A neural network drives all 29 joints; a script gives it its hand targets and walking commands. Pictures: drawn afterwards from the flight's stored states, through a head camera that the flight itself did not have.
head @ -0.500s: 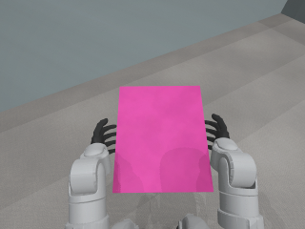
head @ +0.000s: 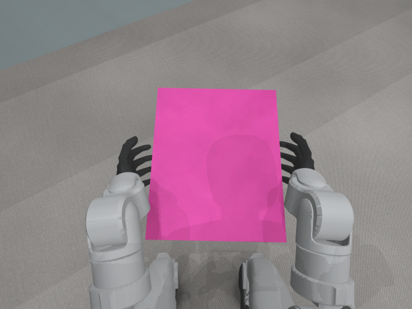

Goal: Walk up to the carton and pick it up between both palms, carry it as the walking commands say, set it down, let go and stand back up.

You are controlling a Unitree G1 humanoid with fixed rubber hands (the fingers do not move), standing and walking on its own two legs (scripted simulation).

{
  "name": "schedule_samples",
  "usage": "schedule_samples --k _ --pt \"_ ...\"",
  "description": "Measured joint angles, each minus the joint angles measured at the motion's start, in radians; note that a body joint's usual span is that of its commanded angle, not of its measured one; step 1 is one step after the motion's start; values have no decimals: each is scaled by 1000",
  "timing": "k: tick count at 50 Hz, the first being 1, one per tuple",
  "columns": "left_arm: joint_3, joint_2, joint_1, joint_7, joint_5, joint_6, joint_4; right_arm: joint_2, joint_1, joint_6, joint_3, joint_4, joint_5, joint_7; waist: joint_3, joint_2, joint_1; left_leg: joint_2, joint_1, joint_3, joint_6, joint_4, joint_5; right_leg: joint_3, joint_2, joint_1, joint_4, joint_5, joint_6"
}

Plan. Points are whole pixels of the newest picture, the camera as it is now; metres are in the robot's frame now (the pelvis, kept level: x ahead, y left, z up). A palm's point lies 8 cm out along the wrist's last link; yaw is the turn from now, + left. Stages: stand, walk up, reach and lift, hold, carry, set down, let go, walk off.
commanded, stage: carry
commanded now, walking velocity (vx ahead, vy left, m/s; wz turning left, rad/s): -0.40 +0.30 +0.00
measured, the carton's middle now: (214, 171) +0.35 -0.02 -0.04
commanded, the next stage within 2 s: none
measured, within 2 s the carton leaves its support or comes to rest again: neither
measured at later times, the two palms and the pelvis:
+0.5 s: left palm out of the picture +0.11 +0.30 +0.07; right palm out of the picture +0.09 +0.01 +0.07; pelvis -0.20 +0.18 +0.01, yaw -2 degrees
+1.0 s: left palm out of the picture -0.15 +0.48 +0.08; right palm out of the picture -0.17 +0.20 +0.06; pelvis -0.46 +0.35 +0.01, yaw -2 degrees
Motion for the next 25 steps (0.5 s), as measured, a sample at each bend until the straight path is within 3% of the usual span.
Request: schedule_samples --k 1,3,6,9,12,14,16,18,20,23,25 --pt "-1 -3 -13 -2 11 1 -6 2 -7 -8 -10 -1 1 7 -3 -23 -10 -7 26 11 5 -61 28 14 -24 -20 9 13 9" --pt "10 -11 -36 -23 43 -7 -13 9 -22 -33 -20 5 -3 18 16 -63 -9 -38 18 50 18 -74 66 55 -42 -56 60 0 -23" --pt "20 -6 -19 -52 60 -20 -10 12 -28 -41 -6 26 -6 11 9 -11 13 -13 -16 72 49 -67 100 76 60 -97 254 -257 -70" --pt "28 -1 -8 -32 39 -6 -19 12 -29 -26 9 33 -6 4 -3 -1 41 -31 -23 108 77 -140 172 52 114 -82 338 -276 -88" --pt "31 -1 -7 -17 19 -4 -35 13 -31 -23 16 20 -26 20 -16 7 77 -61 -31 151 109 -224 258 8 131 -3 231 -262 -96" --pt "39 -3 -13 -13 10 -9 -28 17 -42 -21 12 25 -48 34 -31 16 94 -86 -40 180 129 -280 317 -22 125 81 72 -206 -117" --pt "49 -4 -13 -16 9 -24 -5 23 -59 -25 3 51 -64 42 -27 65 98 -85 -42 191 138 -309 340 -29 131 114 -20 -113 -129" --pt "38 1 0 -5 -2 -22 15 13 -33 -25 14 62 -63 43 -21 80 76 -109 -78 151 83 -164 110 -32 104 106 -13 -76 -113" --pt "19 5 13 3 -13 -12 33 0 4 -9 24 48 -46 27 -23 69 61 -132 -128 71 42 109 -32 -30 72 104 -19 -48 -93" --pt "12 6 17 -12 6 4 57 -4 14 15 18 58 -17 -1 -44 45 33 -101 -114 -17 -14 339 -54 -15 37 86 -36 3 -61" --pt "13 3 8 -26 27 12 74 -3 10 25 8 65 -8 -10 -72 21 9 -51 -40 -41 -33 275 -55 -4 8 60 -42 36 -36"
